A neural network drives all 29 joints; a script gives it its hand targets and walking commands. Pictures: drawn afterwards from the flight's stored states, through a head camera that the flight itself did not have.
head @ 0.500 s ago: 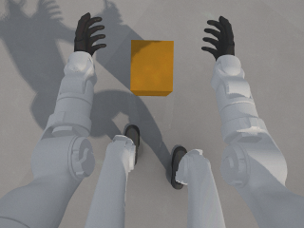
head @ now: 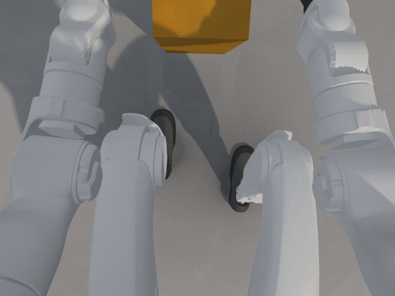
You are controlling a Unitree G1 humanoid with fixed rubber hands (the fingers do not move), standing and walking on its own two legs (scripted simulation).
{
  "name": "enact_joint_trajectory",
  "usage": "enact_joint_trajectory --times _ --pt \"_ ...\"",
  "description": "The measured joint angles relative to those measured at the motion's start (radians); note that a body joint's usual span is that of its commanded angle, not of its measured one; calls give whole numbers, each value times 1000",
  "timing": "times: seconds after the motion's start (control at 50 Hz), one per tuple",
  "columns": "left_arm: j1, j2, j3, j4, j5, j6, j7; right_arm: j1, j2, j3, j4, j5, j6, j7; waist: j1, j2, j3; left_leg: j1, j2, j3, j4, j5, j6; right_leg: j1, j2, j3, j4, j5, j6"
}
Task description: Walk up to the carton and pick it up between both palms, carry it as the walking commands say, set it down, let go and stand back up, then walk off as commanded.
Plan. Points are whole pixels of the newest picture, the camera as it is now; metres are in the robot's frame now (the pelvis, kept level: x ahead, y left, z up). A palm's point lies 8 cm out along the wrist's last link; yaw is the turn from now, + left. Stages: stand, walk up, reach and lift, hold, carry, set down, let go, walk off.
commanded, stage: reach and lift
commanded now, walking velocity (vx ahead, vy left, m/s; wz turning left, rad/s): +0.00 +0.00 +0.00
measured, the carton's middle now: out of the picture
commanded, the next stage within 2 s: none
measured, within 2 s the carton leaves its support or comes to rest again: leaves its support in 1.76 s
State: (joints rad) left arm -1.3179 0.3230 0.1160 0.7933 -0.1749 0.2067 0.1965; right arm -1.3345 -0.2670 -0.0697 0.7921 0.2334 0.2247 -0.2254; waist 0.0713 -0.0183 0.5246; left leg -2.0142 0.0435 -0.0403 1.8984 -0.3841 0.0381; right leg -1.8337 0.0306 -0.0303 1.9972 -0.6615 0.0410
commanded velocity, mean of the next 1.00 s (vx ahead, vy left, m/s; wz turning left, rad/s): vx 0.00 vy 0.00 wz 0.00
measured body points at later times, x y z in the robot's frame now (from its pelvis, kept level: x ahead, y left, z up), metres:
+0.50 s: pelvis -0.01 -0.01 -0.08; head +0.37 +0.03 +0.15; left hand +0.53 +0.24 -0.27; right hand +0.56 -0.09 -0.27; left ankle +0.17 +0.12 -0.41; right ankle +0.10 -0.13 -0.41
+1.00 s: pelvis +0.00 -0.01 -0.07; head +0.37 +0.03 +0.16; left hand +0.54 +0.23 -0.26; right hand +0.56 -0.06 -0.27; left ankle +0.17 +0.12 -0.41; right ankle +0.10 -0.13 -0.41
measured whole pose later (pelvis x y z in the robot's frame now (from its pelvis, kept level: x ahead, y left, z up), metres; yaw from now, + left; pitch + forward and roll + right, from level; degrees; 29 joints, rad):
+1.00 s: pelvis +0.00 -0.01 -0.07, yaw +0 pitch +31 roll -3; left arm -1.53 0.39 0.01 1.23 -0.29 0.02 0.11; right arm -1.50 -0.21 0.00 1.12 0.20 0.05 -0.18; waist 0.08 0.00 0.51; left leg -2.26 0.03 -0.04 2.08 -0.36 0.01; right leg -2.09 0.04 -0.01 2.22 -0.68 0.04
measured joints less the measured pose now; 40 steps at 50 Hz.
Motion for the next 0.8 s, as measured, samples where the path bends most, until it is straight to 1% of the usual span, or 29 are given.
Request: enact_joint_trajectory --times 0.08,0.12,0.2,0.26,0.34,0.4,0.46,0.5,0.54,0.58,0.62,0.68,0.76,0.8 --pt "-66 9 -28 130 -7 -12 -2 -83 -17 -3 140 14 -28 22 2 7 -3 -47 -4 5 44 17 4 -47 -3 5 57 4 5" --pt "-92 10 -33 181 -17 -27 -10 -118 -18 7 197 18 -44 32 0 7 -3 -69 -4 10 57 28 5 -72 -4 11 79 10 5" --pt "-156 20 -25 306 -1 -72 -35 -170 -7 17 298 8 -82 47 8 3 -17 -124 0 15 80 47 4 -136 0 18 115 25 6" --pt "-194 43 -37 340 -28 -91 -44 -197 -1 35 320 13 -102 46 9 4 5 -145 -3 15 98 57 -1 -160 -1 18 142 29 3" --pt "-229 68 -66 406 -54 -125 -60 -231 13 27 403 -13 -124 49 3 5 -5 -199 -11 11 120 67 -9 -212 -7 14 173 28 -3" --pt "-241 70 -76 445 -68 -146 -71 -230 18 36 394 -10 -145 54 -2 8 -1 -235 -10 6 142 67 -10 -246 -4 10 194 25 -5" --pt "-255 89 -79 486 -78 -146 -77 -217 12 52 375 -2 -156 45 -1 20 -2 -259 -4 5 167 55 -10 -269 4 12 215 16 -2" --pt "-251 101 -69 481 -86 -165 -72 -207 0 60 368 0 -163 42 0 31 -3 -268 1 9 180 45 -8 -279 8 18 228 7 1" --pt "-249 107 -80 479 -111 -180 -78 -196 -21 89 361 18 -167 45 1 38 -3 -274 4 16 188 36 -7 -287 11 25 239 -2 2" --pt "-249 112 -93 471 -139 -187 -86 -188 -40 124 344 38 -161 46 2 36 -3 -276 7 19 194 28 -7 -291 13 29 247 -11 1" --pt "-253 114 -87 468 -154 -195 -89 -173 -50 156 304 60 -166 44 6 25 -2 -274 11 16 201 16 -10 -290 18 26 252 -19 -1" --pt "-250 114 -90 471 -152 -202 -100 -164 -36 160 286 71 -178 47 8 11 -4 -268 12 8 209 2 -17 -282 21 20 255 -31 -7" --pt "-231 107 -79 443 -130 -201 -100 -153 -10 156 271 50 -173 48 16 0 -4 -253 6 -2 210 -9 -28 -267 24 15 251 -38 -12" --pt "-213 101 -74 429 -119 -206 -99 -150 6 137 275 30 -177 47 19 0 -7 -247 1 -6 208 -11 -34 -261 24 13 248 -38 -13"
